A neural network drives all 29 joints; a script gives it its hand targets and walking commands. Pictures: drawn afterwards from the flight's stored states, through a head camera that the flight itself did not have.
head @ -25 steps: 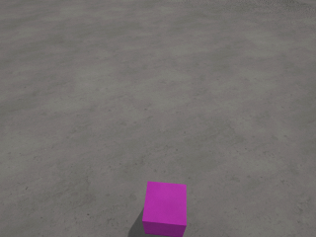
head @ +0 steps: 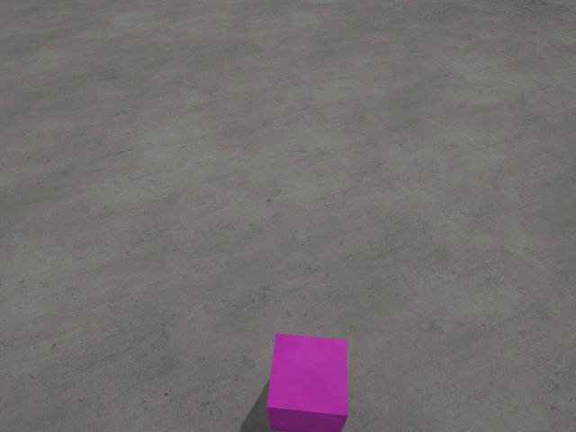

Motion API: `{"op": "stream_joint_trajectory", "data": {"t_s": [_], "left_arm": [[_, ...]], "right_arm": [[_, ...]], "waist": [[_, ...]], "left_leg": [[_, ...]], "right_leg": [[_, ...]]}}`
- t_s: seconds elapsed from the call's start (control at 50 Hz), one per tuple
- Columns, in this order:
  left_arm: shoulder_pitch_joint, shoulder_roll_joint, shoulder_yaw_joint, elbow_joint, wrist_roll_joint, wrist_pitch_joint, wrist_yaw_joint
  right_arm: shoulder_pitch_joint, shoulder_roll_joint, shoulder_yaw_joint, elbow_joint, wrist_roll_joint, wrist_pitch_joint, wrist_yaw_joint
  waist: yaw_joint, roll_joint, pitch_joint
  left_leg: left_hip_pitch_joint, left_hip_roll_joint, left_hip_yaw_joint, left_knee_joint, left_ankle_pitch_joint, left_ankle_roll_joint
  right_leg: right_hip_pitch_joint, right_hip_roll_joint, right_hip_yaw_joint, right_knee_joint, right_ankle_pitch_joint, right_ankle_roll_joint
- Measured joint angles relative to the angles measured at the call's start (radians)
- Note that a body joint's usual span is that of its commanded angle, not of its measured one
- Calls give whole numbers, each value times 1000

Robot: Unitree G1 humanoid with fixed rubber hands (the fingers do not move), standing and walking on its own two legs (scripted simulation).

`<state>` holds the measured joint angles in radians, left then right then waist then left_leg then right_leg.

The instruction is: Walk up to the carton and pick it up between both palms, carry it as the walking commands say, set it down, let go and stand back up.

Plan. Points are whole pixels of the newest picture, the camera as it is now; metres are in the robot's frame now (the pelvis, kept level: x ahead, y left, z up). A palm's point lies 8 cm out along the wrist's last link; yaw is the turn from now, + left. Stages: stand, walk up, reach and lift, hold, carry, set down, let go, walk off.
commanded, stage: stand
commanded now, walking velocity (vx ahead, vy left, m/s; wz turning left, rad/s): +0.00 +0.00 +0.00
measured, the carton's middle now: (307, 385) +0.40 -0.02 -0.66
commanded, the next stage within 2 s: reach and lift in 0.16 s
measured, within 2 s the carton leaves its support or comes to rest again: neither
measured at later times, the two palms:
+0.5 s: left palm out of the picture +0.15 +0.20 -0.14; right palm out of the picture +0.15 -0.22 -0.14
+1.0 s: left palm (186, 414) +0.21 +0.20 -0.18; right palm (437, 420) +0.20 -0.22 -0.18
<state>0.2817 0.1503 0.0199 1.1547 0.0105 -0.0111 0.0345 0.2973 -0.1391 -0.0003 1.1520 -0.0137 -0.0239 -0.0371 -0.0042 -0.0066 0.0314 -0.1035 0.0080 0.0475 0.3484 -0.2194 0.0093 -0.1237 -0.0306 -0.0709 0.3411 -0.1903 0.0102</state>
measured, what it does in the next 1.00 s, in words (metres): lowers itself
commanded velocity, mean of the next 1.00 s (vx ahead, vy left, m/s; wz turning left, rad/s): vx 0.00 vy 0.00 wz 0.00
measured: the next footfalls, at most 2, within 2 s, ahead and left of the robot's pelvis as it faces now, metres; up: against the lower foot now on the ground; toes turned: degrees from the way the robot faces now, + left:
none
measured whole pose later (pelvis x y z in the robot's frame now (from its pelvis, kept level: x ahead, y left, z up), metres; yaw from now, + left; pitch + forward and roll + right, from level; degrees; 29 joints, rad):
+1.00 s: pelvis -0.09 -0.01 -0.09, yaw +0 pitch +15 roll +0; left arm -0.37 0.17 0.12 0.60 0.00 0.51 -0.01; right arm -0.36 -0.16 -0.12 0.58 0.01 0.51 -0.01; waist -0.01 0.00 0.06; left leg -0.92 -0.01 0.00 1.05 -0.39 0.00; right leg -0.94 0.00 0.01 1.04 -0.36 0.01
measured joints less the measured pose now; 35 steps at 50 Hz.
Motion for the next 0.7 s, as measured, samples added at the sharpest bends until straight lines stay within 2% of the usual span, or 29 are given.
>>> {"op": "stream_joint_trajectory", "data": {"t_s": [0.16,0.18,0.22,0.26,0.34,0.38,0.42,0.48,0.56,0.7], "left_arm": [[-16,2,2,0,-2,-2,1],[-16,6,-16,-67,-35,30,0],[-72,19,-36,-225,-74,115,5],[-176,42,-58,-332,-93,238,7],[-337,70,-59,-445,-109,522,15],[-345,57,-49,-488,-89,612,9],[-317,31,-35,-529,-55,652,-3],[-263,-6,-13,-587,-11,650,-21],[-222,-24,13,-642,20,593,-43],[-240,-4,36,-682,20,464,-62]], "right_arm": [[8,-5,0,4,-2,-2,-3],[13,-12,11,-63,23,27,-3],[-51,-37,22,-206,62,116,-13],[-168,-68,29,-322,79,249,-8],[-349,-92,6,-448,79,542,8],[-366,-82,-6,-485,73,629,21],[-335,-61,-23,-530,52,668,34],[-263,-22,-50,-602,10,670,49],[-218,10,-68,-661,-32,612,58],[-247,6,-68,-689,-7,475,61]], "waist": [[-3,1,-2],[1,5,-21],[6,10,-35],[8,14,-32],[12,15,-59],[7,17,-78],[6,18,-94],[7,14,-103],[4,10,-96],[-10,6,-91]], "left_leg": [[1,-1,-1,5,-8,0],[-48,0,-4,46,-30,3],[-168,4,-4,169,-70,6],[-245,8,3,254,-103,1],[-342,8,12,319,-125,7],[-359,4,5,308,-121,7],[-366,0,-7,290,-114,7],[-393,-4,-28,288,-110,4],[-485,-6,-49,353,-127,-3],[-670,-12,-65,513,-164,-10]], "right_leg": [[0,-1,1,7,-9,1],[-49,4,9,47,-39,-7],[-164,10,26,153,-58,-12],[-247,11,37,242,-86,-6],[-351,11,51,314,-109,4],[-367,11,50,306,-111,-3],[-371,12,49,290,-109,-6],[-391,14,46,283,-109,-7],[-476,16,39,343,-127,-8],[-658,18,47,502,-166,-9]]}}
